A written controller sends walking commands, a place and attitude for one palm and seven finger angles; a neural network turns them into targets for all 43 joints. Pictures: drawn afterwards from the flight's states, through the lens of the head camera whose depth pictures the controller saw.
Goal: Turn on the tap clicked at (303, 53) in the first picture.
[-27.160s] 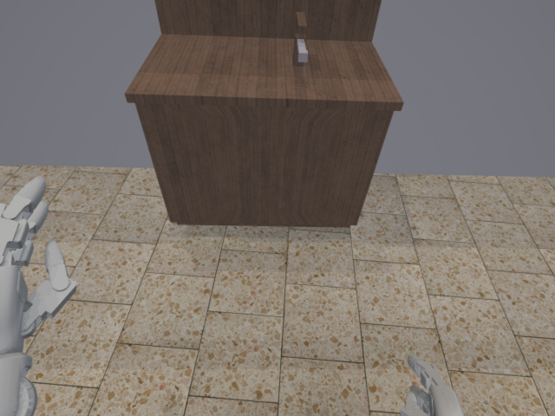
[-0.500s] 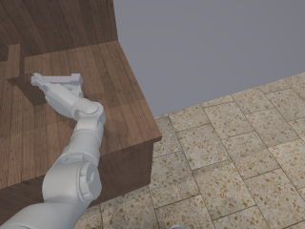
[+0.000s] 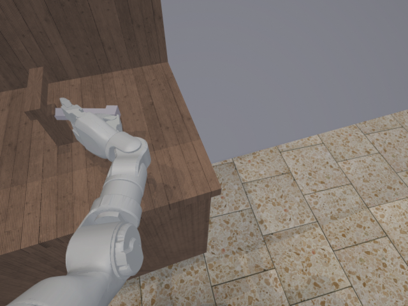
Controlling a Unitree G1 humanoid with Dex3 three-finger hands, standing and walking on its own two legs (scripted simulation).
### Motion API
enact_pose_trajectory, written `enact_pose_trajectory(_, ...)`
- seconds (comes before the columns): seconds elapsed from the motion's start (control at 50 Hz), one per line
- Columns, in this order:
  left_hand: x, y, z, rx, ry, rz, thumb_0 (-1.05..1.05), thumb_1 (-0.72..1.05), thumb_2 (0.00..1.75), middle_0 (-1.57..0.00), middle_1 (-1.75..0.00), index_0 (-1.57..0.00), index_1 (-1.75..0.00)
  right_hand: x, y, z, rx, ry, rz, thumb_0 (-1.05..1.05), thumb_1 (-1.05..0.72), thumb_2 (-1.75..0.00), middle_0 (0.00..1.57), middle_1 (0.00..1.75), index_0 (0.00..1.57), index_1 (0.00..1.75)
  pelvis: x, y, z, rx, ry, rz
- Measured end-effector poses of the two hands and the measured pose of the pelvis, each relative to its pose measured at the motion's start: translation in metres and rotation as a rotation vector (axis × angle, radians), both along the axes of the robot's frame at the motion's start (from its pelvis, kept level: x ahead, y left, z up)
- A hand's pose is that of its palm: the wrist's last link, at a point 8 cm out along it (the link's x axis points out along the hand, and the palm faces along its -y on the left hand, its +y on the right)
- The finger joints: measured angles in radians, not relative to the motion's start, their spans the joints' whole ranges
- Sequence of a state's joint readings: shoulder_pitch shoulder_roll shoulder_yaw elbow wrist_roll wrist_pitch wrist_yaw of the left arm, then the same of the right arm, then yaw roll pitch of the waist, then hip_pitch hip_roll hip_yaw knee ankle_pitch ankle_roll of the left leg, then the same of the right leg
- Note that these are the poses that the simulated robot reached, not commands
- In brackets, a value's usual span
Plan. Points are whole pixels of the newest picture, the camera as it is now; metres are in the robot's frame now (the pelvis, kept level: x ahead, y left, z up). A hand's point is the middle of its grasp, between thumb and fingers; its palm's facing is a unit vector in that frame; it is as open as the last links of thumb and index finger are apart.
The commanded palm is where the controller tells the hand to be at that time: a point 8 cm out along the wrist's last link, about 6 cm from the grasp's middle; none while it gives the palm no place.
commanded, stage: lift the hand up off the lever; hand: left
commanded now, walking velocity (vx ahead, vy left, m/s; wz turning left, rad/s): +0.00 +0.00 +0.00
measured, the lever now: (112, 114) +0.51 +0.19 +0.08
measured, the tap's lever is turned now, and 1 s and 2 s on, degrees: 71 71 71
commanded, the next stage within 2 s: draw the hand back beside the body in 1.56 s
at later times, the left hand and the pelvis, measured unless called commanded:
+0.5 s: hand (113, 117) +0.46 +0.17 +0.12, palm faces +0.80 -0.59 -0.12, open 7.8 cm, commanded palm +0.40 +0.19 +0.13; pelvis +0.00 -0.01 +0.01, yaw +0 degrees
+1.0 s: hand (114, 112) +0.45 +0.16 +0.13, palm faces +0.78 -0.61 -0.12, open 7.8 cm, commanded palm +0.40 +0.18 +0.14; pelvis +0.00 +0.00 +0.01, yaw +0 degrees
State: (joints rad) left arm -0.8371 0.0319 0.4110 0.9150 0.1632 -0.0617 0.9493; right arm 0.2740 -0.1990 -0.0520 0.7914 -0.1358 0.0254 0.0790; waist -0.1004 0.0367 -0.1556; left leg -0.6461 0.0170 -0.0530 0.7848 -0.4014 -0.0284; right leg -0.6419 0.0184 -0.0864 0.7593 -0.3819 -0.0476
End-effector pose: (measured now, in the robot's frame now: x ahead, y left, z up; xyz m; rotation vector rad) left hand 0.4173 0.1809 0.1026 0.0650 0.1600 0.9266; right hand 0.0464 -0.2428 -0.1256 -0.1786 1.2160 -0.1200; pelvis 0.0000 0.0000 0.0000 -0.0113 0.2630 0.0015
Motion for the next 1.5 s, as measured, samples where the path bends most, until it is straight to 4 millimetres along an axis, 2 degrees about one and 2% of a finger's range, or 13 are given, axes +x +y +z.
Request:
enact_pose_trajectory(0.2, -0.010, 0.005, 0.009, 0.003, -0.002, 0.014, 0.02, 0.90, 0.90, -0.15, -0.15, -0.15, -0.15, 0.002, -0.007, 0.004, -0.004, -0.009, -0.003, 0.00, -0.91, -0.90, 0.21, 0.30, 0.20, 0.30, 0.001, -0.006, 0.005, 0.003, -0.031, 0.004)
enact_pose_trajectory(0.46, -0.015, -0.001, 0.019, -0.011, 0.012, 0.004, 0.02, 0.90, 0.90, -0.15, -0.15, -0.15, -0.15, 0.013, -0.014, 0.010, -0.026, -0.055, 0.005, 0.00, -0.91, -0.90, 0.20, 0.30, 0.20, 0.30, -0.004, -0.008, 0.009, 0.007, -0.055, 0.008)
enact_pose_trajectory(0.66, -0.019, 0.005, 0.029, 0.016, 0.004, 0.001, 0.02, 0.90, 0.90, -0.15, -0.15, -0.15, -0.15, 0.013, -0.008, 0.010, -0.014, -0.061, 0.000, 0.00, -0.91, -0.90, 0.20, 0.30, 0.20, 0.30, -0.005, -0.006, 0.011, 0.008, -0.068, 0.006)
enact_pose_trajectory(0.9, -0.016, -0.009, 0.037, -0.002, -0.001, -0.021, 0.02, 0.90, 0.90, -0.15, -0.15, -0.15, -0.15, 0.012, -0.002, 0.010, -0.005, -0.060, 0.002, 0.00, -0.91, -0.90, 0.21, 0.30, 0.20, 0.30, -0.006, -0.002, 0.012, 0.008, -0.074, 0.002)
enact_pose_trajectory(1.04, -0.019, -0.005, 0.042, -0.010, 0.005, -0.002, 0.02, 0.90, 0.90, -0.15, -0.15, -0.15, -0.15, 0.014, -0.001, 0.012, 0.004, -0.071, -0.005, 0.00, -0.91, -0.90, 0.21, 0.30, 0.20, 0.30, -0.003, -0.002, 0.015, 0.011, -0.085, -0.006)
enact_pose_trajectory(1.26, -0.030, 0.012, 0.051, 0.002, -0.012, 0.007, 0.02, 0.90, 0.90, -0.15, -0.15, -0.15, -0.15, 0.031, -0.006, 0.021, -0.022, -0.109, 0.019, 0.00, -0.91, -0.90, 0.21, 0.30, 0.20, 0.30, -0.004, -0.004, 0.018, 0.008, -0.114, 0.007)
enact_pose_trajectory(1.5, -0.034, 0.001, 0.057, -0.022, 0.000, -0.029, 0.02, 0.90, 0.90, -0.15, -0.15, -0.15, -0.15, 0.053, 0.000, 0.025, -0.009, -0.164, 0.033, 0.00, -0.91, -0.90, 0.20, 0.30, 0.20, 0.30, -0.003, -0.001, 0.021, 0.012, -0.132, 0.006)
